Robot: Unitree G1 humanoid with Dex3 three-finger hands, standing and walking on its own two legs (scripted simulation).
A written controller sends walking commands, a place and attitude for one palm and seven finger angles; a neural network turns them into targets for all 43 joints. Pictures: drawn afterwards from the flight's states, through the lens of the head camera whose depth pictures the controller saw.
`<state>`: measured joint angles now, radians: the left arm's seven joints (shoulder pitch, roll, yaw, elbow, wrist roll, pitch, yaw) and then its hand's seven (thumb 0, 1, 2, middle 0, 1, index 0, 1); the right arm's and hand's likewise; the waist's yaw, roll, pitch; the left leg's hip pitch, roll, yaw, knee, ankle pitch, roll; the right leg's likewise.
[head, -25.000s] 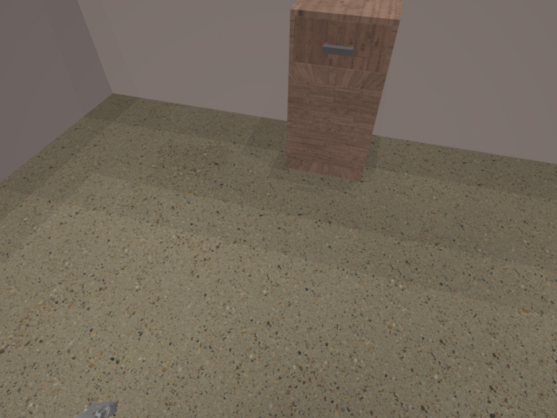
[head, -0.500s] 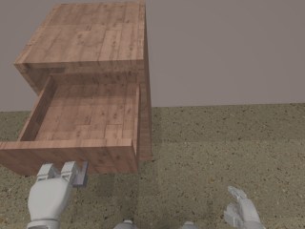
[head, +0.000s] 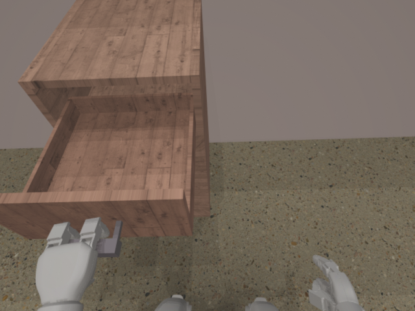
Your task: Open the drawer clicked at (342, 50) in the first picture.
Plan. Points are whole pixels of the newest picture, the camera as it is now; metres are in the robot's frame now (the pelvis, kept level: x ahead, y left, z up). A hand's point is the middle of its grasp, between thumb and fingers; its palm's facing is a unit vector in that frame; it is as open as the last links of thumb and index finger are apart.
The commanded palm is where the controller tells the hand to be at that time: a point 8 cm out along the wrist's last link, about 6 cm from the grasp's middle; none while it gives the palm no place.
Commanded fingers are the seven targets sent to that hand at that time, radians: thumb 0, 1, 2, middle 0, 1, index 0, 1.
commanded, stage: open the thumb to release the handle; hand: left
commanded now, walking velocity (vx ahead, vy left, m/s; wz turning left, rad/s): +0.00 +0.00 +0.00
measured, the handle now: (89, 237) +0.24 +0.25 +0.00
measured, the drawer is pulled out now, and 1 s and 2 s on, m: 0.30 0.30 0.30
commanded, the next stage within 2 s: lift the hand off the handle in 0.28 s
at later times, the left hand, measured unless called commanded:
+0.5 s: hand (87, 269) +0.19 +0.24 -0.01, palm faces +0.00 -0.06 -1.00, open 13.7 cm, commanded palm +0.18 +0.24 +0.04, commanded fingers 0.00 -0.50 0.30 -0.30 -1.20 -0.30 -1.20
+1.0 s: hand (85, 262) +0.20 +0.24 +0.00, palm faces -0.01 -0.06 -1.00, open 13.4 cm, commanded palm +0.18 +0.24 +0.06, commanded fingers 0.00 -0.50 0.30 -0.30 -1.20 -0.30 -1.20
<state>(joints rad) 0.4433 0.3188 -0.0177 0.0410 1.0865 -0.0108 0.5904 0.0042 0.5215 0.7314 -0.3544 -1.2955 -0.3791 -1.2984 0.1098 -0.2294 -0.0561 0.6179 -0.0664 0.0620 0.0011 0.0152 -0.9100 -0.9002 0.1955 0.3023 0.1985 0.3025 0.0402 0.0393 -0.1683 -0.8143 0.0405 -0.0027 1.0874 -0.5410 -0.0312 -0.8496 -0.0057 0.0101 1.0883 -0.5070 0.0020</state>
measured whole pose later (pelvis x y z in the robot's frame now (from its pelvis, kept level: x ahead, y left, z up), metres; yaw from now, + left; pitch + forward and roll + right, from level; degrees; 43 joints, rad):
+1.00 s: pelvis -0.02 -0.01 +0.02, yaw +1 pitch +11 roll +0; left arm 0.28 0.35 -0.05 0.16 1.05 0.01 0.48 0.00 -0.49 0.30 -0.32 -1.20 -0.39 -1.22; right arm 0.14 -0.22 -0.03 0.64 -0.04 0.02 -0.07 0.02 -0.91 -0.90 0.20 0.30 0.20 0.30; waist 0.04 0.05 -0.13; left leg -0.71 0.03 -0.02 0.97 -0.46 -0.04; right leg -0.74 -0.01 -0.01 0.98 -0.44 -0.01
